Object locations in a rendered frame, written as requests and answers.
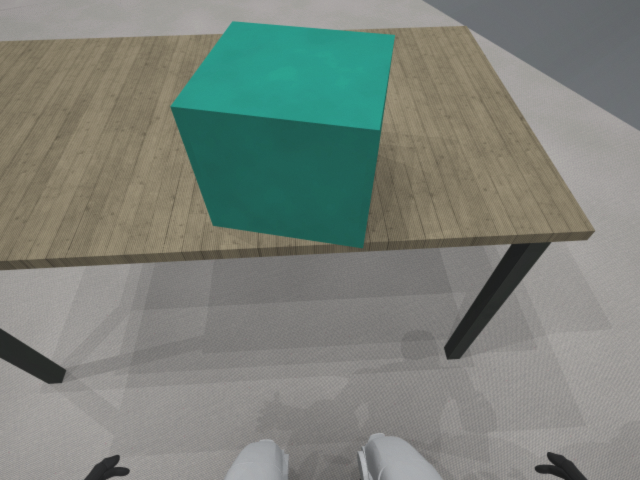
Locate right robot shin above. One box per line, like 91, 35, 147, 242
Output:
367, 433, 385, 443

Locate right robot thigh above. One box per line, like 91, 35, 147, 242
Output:
357, 436, 443, 480

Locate table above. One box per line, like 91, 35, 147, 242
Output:
0, 26, 595, 384

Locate carton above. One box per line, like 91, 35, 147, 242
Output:
170, 21, 395, 248

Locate robot left hand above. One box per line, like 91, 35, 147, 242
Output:
84, 455, 130, 480

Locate robot right hand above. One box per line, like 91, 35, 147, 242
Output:
535, 452, 587, 480

